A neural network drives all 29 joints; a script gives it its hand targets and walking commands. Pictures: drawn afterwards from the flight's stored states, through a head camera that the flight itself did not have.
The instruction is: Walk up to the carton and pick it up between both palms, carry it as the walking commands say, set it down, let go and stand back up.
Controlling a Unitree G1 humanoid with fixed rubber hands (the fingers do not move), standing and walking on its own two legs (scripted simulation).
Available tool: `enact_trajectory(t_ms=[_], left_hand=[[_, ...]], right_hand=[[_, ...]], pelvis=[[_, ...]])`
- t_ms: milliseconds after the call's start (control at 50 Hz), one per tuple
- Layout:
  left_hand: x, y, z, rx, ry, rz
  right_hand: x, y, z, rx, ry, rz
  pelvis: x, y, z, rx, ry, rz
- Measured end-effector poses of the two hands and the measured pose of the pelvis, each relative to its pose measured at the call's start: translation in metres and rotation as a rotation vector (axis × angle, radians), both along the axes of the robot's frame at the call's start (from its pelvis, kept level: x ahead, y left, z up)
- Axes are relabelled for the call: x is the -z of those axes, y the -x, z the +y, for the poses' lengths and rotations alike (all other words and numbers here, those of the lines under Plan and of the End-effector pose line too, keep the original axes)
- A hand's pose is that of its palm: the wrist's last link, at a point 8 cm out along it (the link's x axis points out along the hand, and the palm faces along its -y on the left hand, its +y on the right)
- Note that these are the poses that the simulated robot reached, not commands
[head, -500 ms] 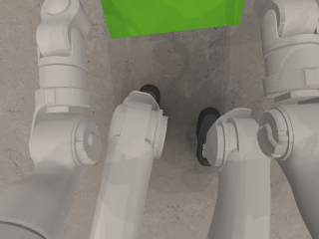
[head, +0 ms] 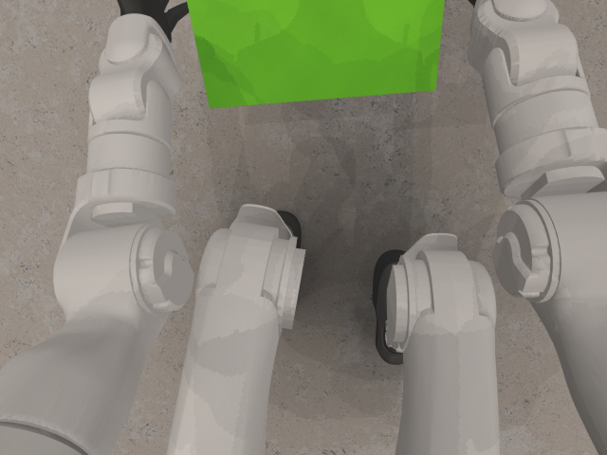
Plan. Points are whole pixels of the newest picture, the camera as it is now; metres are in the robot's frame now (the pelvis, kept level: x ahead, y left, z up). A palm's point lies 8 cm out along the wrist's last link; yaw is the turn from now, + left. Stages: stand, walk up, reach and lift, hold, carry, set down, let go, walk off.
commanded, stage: set down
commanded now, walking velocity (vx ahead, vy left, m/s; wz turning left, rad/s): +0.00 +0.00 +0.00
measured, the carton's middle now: (315, 6) +0.56 +0.10 -0.25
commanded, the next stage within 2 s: none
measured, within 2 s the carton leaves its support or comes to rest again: rests again in 1.66 s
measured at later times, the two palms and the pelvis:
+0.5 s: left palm (144, 20) +0.49 +0.26 -0.15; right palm out of the picture +0.57 -0.06 -0.15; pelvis +0.02 -0.01 +0.00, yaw +1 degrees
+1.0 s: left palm (144, 13) +0.50 +0.26 -0.15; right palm out of the picture +0.58 -0.06 -0.16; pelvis +0.02 -0.01 +0.00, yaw +1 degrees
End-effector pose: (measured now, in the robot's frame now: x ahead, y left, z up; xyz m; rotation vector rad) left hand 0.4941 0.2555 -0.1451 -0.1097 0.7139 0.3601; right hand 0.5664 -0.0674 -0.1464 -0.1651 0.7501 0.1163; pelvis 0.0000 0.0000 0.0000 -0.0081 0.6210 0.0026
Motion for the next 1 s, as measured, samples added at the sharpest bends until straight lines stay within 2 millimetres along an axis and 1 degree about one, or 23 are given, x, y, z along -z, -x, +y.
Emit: enact_trajectory(t_ms=[100,200,460,660,1000], left_hand=[[-0.002,0.007,-0.001,0.001,-0.009,0.018],[-0.003,0.01,0.0,0.006,-0.008,0.038],[0.001,0.002,0.004,0.02,-0.013,0.059],[0.002,0.002,0.005,0.022,-0.005,0.046],[0.007,-0.005,0.007,0.035,-0.015,0.04]], right_hand=[[0.001,0.0,0.0,0.01,-0.021,0.008],[0.002,-0.002,0.002,0.002,-0.023,0.013],[0.007,-0.008,0.003,-0.005,-0.042,0.002],[0.008,-0.009,0.003,-0.002,-0.051,-0.008],[0.013,-0.016,0.004,-0.016,-0.061,-0.014]], pelvis=[[0.003,-0.003,-0.002,0.004,-0.012,0.048],[0.001,-0.007,-0.006,0.0,-0.024,0.083],[-0.004,-0.02,-0.01,0.001,-0.023,0.147],[-0.002,-0.019,-0.009,0.001,-0.024,0.136],[-0.001,-0.022,-0.006,0.0,-0.024,0.126]])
